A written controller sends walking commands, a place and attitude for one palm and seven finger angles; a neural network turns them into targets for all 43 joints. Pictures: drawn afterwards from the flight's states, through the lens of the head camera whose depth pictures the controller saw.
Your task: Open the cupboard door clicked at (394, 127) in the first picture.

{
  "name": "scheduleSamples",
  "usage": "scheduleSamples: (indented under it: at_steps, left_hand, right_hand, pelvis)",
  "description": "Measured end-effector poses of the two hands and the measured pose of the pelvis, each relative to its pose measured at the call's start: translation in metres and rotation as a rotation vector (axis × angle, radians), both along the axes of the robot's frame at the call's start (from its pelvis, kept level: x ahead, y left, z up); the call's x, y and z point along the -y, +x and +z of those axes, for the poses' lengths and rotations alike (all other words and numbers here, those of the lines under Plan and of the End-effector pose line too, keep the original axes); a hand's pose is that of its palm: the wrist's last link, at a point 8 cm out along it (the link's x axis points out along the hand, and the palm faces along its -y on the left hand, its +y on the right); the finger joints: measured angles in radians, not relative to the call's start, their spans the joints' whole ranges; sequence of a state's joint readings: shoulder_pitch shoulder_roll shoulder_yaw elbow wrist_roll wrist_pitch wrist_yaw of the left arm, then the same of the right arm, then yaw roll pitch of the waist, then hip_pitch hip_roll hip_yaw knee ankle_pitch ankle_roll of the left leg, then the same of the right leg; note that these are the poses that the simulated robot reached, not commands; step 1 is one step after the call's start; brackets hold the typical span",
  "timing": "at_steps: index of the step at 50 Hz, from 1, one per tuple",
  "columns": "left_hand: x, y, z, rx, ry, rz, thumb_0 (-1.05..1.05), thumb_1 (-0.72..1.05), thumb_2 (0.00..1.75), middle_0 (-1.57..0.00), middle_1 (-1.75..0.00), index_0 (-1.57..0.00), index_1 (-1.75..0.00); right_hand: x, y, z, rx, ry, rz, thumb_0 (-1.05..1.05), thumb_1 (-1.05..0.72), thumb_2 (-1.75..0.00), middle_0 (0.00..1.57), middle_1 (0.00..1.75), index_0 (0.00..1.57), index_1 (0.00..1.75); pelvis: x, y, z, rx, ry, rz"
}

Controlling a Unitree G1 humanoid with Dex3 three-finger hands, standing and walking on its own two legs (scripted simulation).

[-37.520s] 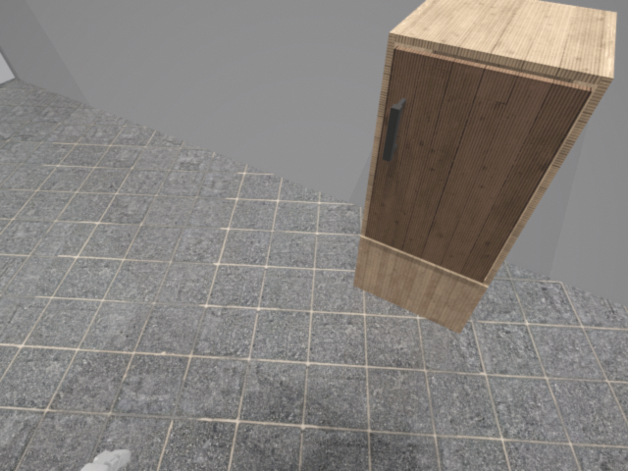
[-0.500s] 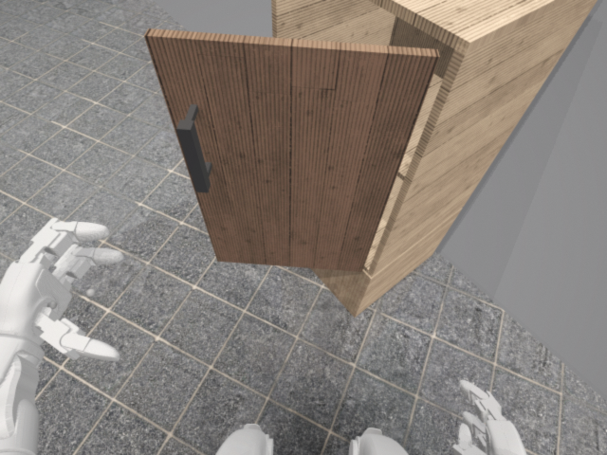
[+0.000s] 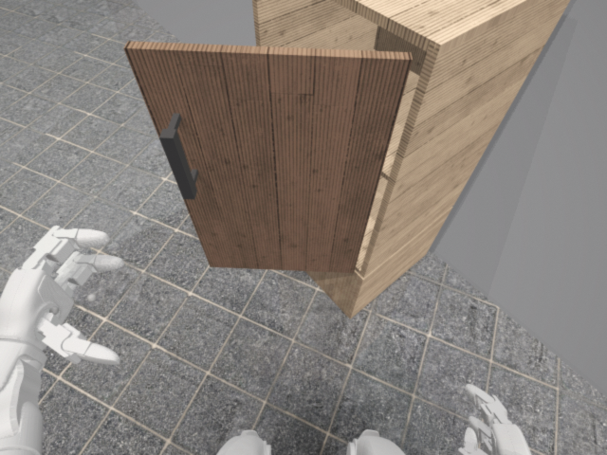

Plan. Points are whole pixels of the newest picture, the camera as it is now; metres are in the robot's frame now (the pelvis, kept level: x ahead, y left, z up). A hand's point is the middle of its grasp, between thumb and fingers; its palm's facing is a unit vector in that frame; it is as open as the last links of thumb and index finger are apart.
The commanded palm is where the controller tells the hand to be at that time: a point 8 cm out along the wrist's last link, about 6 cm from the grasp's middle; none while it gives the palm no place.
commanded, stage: raise the hand with hooked fingers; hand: left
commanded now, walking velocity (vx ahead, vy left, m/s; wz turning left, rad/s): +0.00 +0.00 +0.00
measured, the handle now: (182, 158) +0.54 +0.23 +0.03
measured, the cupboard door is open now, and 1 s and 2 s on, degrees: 48 48 48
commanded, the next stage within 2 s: move the hooked fingers beside the handle in 0.02 s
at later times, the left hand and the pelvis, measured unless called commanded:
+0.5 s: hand (106, 255) +0.34 +0.27 +0.06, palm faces +0.00 -1.00 -0.03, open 14.0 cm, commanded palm +0.31 +0.33 +0.05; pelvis +0.00 +0.00 -0.01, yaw -1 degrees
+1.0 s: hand (114, 226) +0.39 +0.28 +0.05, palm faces +0.00 -1.00 -0.01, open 14.0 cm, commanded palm +0.37 +0.33 +0.05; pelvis -0.01 +0.01 -0.01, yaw -1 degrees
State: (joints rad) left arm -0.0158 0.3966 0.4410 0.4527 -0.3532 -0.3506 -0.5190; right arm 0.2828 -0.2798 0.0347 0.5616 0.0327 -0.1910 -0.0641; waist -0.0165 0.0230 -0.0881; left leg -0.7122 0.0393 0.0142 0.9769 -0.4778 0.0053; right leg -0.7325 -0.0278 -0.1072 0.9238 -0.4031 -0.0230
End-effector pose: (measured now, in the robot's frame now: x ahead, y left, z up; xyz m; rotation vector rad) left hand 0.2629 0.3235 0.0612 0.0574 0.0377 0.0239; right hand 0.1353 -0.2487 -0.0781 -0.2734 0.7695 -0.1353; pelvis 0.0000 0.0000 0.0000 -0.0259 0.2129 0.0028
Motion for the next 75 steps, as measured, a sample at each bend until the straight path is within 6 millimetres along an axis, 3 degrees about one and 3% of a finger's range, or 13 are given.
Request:
scheduleSamples:
  at_steps: [11,23,30,36,49,75]
  left_hand:
    - [0.003,0.003,-0.006,-0.017,-0.013,0.010,-0.02,-0.50,0.30,-0.31,-1.20,-0.30,-1.20]
    - [-0.002,0.057,-0.004,0.005,-0.017,-0.024,-0.02,-0.50,0.30,-0.31,-1.20,-0.30,-1.20]
    - [-0.016,0.063,-0.006,-0.024,-0.037,0.007,-0.02,-0.50,0.30,-0.31,-1.20,-0.30,-1.20]
    - [-0.016,0.068,-0.011,-0.002,-0.030,-0.007,-0.02,-0.50,0.30,-0.30,-1.20,-0.30,-1.20]
    - [-0.013,0.107,-0.010,0.009,-0.042,-0.026,-0.02,-0.50,0.30,-0.31,-1.20,-0.30,-1.20]
    - [-0.019,0.178,-0.018,-0.018,-0.052,-0.032,-0.02,-0.50,0.30,-0.30,-1.20,-0.30,-1.20]
  right_hand:
    - [0.001,0.003,-0.003,0.005,0.001,0.015,0.01,-0.90,-0.90,0.20,0.30,0.20,0.30]
    - [0.013,-0.020,-0.012,-0.081,-0.034,-0.040,0.01,-0.90,-0.90,0.20,0.30,0.20,0.30]
    - [0.016,-0.037,-0.012,-0.136,-0.036,-0.073,0.01,-0.90,-0.90,0.20,0.30,0.20,0.30]
    - [0.014,-0.045,-0.016,-0.187,-0.051,-0.070,0.01,-0.90,-0.90,0.20,0.30,0.20,0.30]
    - [-0.001,-0.051,-0.021,-0.212,-0.044,-0.080,0.01,-0.90,-0.90,0.20,0.30,0.20,0.30]
    - [0.008,-0.123,-0.035,-0.485,-0.089,-0.175,0.00,-0.90,-0.90,0.20,0.30,0.20,0.30]
  pelvis:
    - [0.004,-0.004,-0.002,0.001,0.004,0.005]
    - [0.005,-0.003,-0.007,-0.038,0.002,-0.010]
    - [0.000,0.002,-0.005,-0.051,0.001,-0.022]
    - [-0.005,0.000,-0.007,-0.062,-0.004,-0.016]
    - [-0.014,-0.005,-0.011,-0.080,-0.014,-0.019]
    - [-0.017,-0.010,-0.025,-0.161,-0.031,-0.027]
